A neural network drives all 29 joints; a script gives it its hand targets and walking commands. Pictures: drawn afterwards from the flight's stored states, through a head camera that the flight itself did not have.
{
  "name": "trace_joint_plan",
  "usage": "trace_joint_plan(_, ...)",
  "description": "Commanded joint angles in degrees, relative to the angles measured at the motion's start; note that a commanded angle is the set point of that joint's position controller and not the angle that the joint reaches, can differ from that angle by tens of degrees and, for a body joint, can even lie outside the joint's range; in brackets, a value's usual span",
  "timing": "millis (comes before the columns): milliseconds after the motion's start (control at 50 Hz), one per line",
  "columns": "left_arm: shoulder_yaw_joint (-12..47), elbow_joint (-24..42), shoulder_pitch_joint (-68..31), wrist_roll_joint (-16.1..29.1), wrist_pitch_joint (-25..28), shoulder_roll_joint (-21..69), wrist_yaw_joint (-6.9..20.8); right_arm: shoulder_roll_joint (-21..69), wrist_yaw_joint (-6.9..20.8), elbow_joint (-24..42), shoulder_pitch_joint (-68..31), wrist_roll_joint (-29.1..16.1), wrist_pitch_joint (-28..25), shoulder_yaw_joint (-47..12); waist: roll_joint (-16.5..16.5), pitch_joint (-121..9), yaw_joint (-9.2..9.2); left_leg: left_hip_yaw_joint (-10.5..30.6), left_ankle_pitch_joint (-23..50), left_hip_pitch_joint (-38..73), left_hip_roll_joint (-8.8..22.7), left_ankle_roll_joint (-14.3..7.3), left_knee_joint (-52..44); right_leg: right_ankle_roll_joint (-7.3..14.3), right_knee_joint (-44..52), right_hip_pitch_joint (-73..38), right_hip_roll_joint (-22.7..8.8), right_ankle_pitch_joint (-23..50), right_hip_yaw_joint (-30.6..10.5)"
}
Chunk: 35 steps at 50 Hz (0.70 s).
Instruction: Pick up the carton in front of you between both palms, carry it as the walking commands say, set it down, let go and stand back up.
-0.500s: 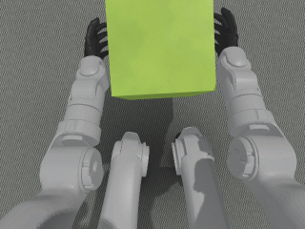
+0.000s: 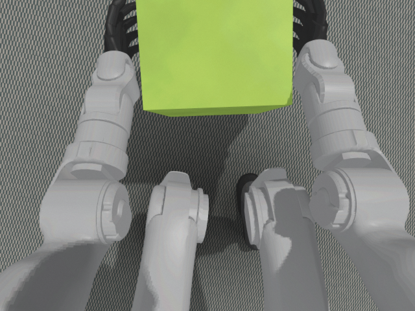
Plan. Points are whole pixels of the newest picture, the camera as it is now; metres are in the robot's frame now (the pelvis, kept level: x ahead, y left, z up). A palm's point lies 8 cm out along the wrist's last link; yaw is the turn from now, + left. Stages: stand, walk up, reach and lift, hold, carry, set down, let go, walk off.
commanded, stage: set down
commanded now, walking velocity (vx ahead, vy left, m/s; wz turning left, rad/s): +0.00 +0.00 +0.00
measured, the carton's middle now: (213, 57) +0.51 -0.01 -0.24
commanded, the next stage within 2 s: none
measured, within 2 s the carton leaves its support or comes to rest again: rests again in 0.70 s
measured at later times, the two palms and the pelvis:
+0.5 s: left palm (128, 70) +0.48 +0.14 -0.18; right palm (316, 49) +0.51 -0.16 -0.16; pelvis -0.03 -0.01 -0.02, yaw +2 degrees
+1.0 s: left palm (118, 65) +0.49 +0.16 -0.21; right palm (323, 65) +0.49 -0.19 -0.20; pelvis -0.02 +0.00 -0.03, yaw +0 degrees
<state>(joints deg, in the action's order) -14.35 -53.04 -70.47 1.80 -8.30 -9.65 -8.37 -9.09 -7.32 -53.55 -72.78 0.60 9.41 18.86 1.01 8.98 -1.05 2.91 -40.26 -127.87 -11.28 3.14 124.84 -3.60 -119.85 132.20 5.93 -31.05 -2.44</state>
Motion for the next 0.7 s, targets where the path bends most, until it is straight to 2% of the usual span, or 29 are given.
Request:
trace_joint_plan(0,26.7,9.8,-36.7,5.9,1.6,57.6,12.3,48.4,17.2,-0.4,-23.8,-1.9,-1.5,-18.2,-11.2,-63.7,-6.44,-0.4,39.3,31.2,2.9,1.5,-12.3,3.9,1.8,-28.2,1.6,26.9,5.6)
trace_joint_plan(40,27.3,10.6,-38.0,7.0,1.9,57.1,11.5,46.2,17.5,0.1,-25.6,-0.9,-2.2,-16.6,-11.1,-61.8,-8.88,1.8,40.4,35.1,3.1,1.0,-12.0,4.3,1.4,-22.4,1.4,23.0,6.5)
trace_joint_plan(60,27.2,11.4,-37.9,7.4,2.3,56.4,10.8,45.5,17.6,2.2,-26.9,-1.9,-2.8,-17.3,-11.3,-61.9,-7.71,2.0,41.5,37.0,3.0,0.8,-11.5,4.2,0.7,-19.8,1.3,21.7,6.8)
trace_joint_plan(80,26.7,11.6,-39.8,7.5,2.5,54.7,10.0,44.3,17.7,3.3,-29.1,-2.6,-3.2,-17.5,-10.8,-62.1,-8.2,3.0,42.8,38.9,3.2,0.4,-11.3,4.5,1.1,-18.4,0.9,20.5,6.3)
trace_joint_plan(100,26.2,11.1,-39.4,7.8,2.5,54.9,9.5,42.5,17.6,4.9,-31.7,-2.9,-3.6,-18.1,-8.9,-62.4,-8.75,3.0,41.8,37.9,2.9,0.0,-10.7,4.6,0.7,-19.7,0.8,21.2,6.4)
trace_joint_plan(140,23.0,7.4,-36.3,5.8,2.4,53.6,8.6,40.7,17.8,6.1,-34.4,-4.4,-4.0,-19.1,-8.6,-60.5,-4.79,2.5,38.7,37.4,2.2,-0.8,-11.3,4.5,0.4,-19.4,0.4,18.5,5.7)
trace_joint_plan(160,22.2,7.1,-36.0,5.2,2.3,52.4,8.3,38.4,17.8,8.1,-37.2,-4.8,-4.2,-19.3,-7.1,-60.2,-4.63,3.2,38.8,36.8,2.4,-1.4,-11.3,4.3,0.1,-19.8,0.0,18.7,5.6)
trace_joint_plan(200,19.2,3.6,-35.0,3.0,2.1,50.2,8.0,36.5,17.8,5.8,-38.4,-5.1,-4.0,-19.2,-5.4,-56.7,-2.74,2.4,32.6,32.8,2.1,-1.8,-11.4,4.0,0.2,-21.7,-0.3,16.7,5.0)
trace_joint_plan(220,16.9,0.5,-34.6,1.3,1.8,47.8,8.2,36.8,18.0,2.8,-37.2,-4.7,-3.4,-18.3,-4.1,-52.3,-0.38,1.2,28.0,28.9,1.8,-2.0,-11.9,4.1,0.5,-22.3,-0.6,14.5,4.4)
trace_joint_plan(240,15.7,-0.6,-34.6,0.3,1.6,46.8,8.7,36.0,18.1,2.1,-37.4,-3.8,-3.1,-17.3,-2.9,-49.9,-1.67,1.2,23.8,25.7,1.9,-2.2,-12.1,4.0,0.9,-22.9,-0.6,13.6,4.5)
trace_joint_plan(260,13.6,-2.3,-34.4,-1.7,1.4,44.1,9.1,36.7,18.2,-0.4,-35.9,-2.2,-2.3,-15.5,-2.4,-46.4,0.2,-0.7,19.2,22.7,1.5,-2.2,-12.2,3.9,1.4,-23.1,-0.4,11.4,4.0)
trace_joint_plan(280,11.2,-6.5,-32.3,-3.9,0.6,43.0,9.6,36.0,18.4,-3.0,-35.3,-1.1,-1.5,-14.4,-2.1,-42.0,1.16,-0.9,16.1,21.4,1.9,-2.4,-12.7,3.6,2.2,-22.6,-0.5,8.9,3.8)
trace_joint_plan(320,8.5,-4.8,-32.1,-5.6,0.3,41.7,10.8,35.8,18.9,-3.7,-34.0,0.5,-0.5,-13.0,-1.7,-40.9,1.56,-2.1,13.8,19.6,1.7,-2.9,-12.8,3.7,2.7,-23.0,-0.1,7.7,3.9)
trace_joint_plan(340,6.8,-6.9,-31.5,-7.2,-0.2,40.5,11.7,35.9,19.1,-7.2,-32.2,1.9,0.3,-11.6,-1.8,-37.1,2.16,-3.3,10.8,17.1,1.8,-3.0,-12.8,3.7,3.8,-22.0,0.2,5.3,3.3)
trace_joint_plan(360,5.8,-6.0,-31.8,-7.9,-0.2,39.2,12.3,36.6,19.2,-7.8,-30.8,3.2,0.7,-10.2,-1.0,-36.3,1.54,-3.7,10.1,15.7,1.9,-3.1,-13.0,3.6,4.2,-22.8,0.6,5.4,3.4)
trace_joint_plan(400,6.0,-3.0,-33.5,-6.8,0.3,39.9,13.4,36.8,18.8,-9.6,-28.9,4.3,0.7,-8.6,-2.0,-36.4,1.05,-4.8,10.4,13.9,2.0,-3.0,-12.5,4.0,4.8,-24.6,1.0,7.1,2.6)
trace_joint_plan(420,6.3,-2.6,-35.3,-6.5,0.6,39.2,14.0,37.4,18.4,-12.6,-27.1,5.4,0.7,-6.9,-1.6,-35.5,-0.72,-4.8,10.1,11.9,2.2,-2.9,-12.2,4.1,4.8,-25.2,1.1,8.0,2.3)
trace_joint_plan(460,7.0,-1.0,-37.4,-5.1,1.3,39.2,14.8,36.7,17.5,-15.2,-25.0,6.7,0.0,-4.2,-3.8,-36.2,-2.2,-5.0,10.4,8.6,2.2,-2.2,-11.7,4.6,4.3,-27.4,1.2,10.7,2.1)
trace_joint_plan(480,9.0,1.4,-39.0,-3.1,2.1,39.7,15.1,36.6,16.9,-15.4,-24.0,6.7,-0.7,-4.5,-3.3,-38.4,-4.05,-4.6,12.7,7.6,2.4,-1.7,-10.3,5.1,4.0,-30.2,1.3,14.7,1.7)
trace_joint_plan(500,10.0,3.2,-40.1,-2.1,2.8,39.4,15.4,36.9,16.4,-14.7,-24.5,6.1,-1.1,-5.3,-3.4,-38.0,-3.24,-5.0,13.6,7.1,2.6,-1.5,-10.0,5.4,4.2,-31.7,1.2,16.1,0.7)
trace_joint_plan(520,10.9,3.8,-41.4,-1.0,3.2,38.9,15.6,36.6,15.7,-15.5,-24.5,6.7,-1.7,-4.9,-4.1,-38.8,-4.69,-4.3,13.4,5.6,2.7,-1.3,-9.3,5.4,3.4,-33.3,0.9,17.9,0.8)
trace_joint_plan(540,11.6,5.0,-42.0,-0.3,3.7,37.8,15.7,36.3,15.4,-14.8,-25.8,5.9,-2.0,-6.0,-3.8,-39.8,-4.06,-4.6,14.5,6.1,3.2,-1.2,-9.2,5.7,3.5,-35.3,0.7,19.9,0.2)
trace_joint_plan(560,12.1,2.7,-41.0,-0.6,3.3,36.2,15.8,35.6,15.2,-15.6,-25.7,6.3,-2.0,-6.0,-4.1,-38.2,-2.81,-4.7,13.4,5.0,3.2,-1.0,-8.8,5.7,3.0,-35.6,0.4,18.9,0.0)
trace_joint_plan(580,11.6,2.5,-39.6,-0.7,3.2,36.0,15.8,35.3,15.1,-15.2,-26.5,5.3,-2.2,-6.7,-4.2,-38.1,-3.06,-4.7,12.7,4.6,3.4,-0.9,-8.8,5.7,3.0,-37.2,0.4,19.0,0.1)
trace_joint_plan(600,10.9,0.6,-37.1,-1.8,3.0,34.3,15.8,35.4,15.0,-14.2,-26.8,4.8,-2.3,-7.8,-3.5,-36.9,-1.06,-4.8,11.7,3.4,3.4,-1.4,-8.5,5.1,2.9,-37.0,0.5,18.3,0.1)
trace_joint_plan(620,10.3,-0.9,-35.1,-2.6,3.0,33.8,15.9,35.3,14.9,-14.1,-27.0,3.9,-2.4,-8.6,-2.6,-35.9,-0.03,-4.9,11.5,2.8,3.3,-1.5,-8.4,5.0,3.2,-37.8,0.5,18.5,-0.4)
trace_joint_plan(640,9.7,-2.3,-34.2,-2.7,3.1,33.4,15.8,34.0,14.6,-13.2,-27.5,3.8,-3.0,-8.9,-3.1,-35.3,-0.67,-5.1,11.0,2.1,3.5,-1.4,-7.8,4.9,2.7,-37.7,0.4,18.3,-0.4)
trace_joint_plan(660,8.5,-4.5,-32.1,-3.4,3.1,33.6,15.9,33.6,14.6,-12.1,-28.9,2.8,-3.2,-10.6,-2.3,-35.4,1.03,-4.9,11.4,1.5,3.7,-1.8,-7.1,4.5,2.8,-38.2,-0.1,19.0,-1.1)
trace_joint_plan(680,7.1,-6.8,-30.5,-4.9,2.8,31.8,16.1,32.5,14.5,-11.3,-29.0,3.0,-3.3,-9.8,-1.6,-33.9,1.89,-5.1,11.1,1.1,3.5,-2.2,-7.0,4.0,2.8,-37.7,0.1,18.6,-0.9)
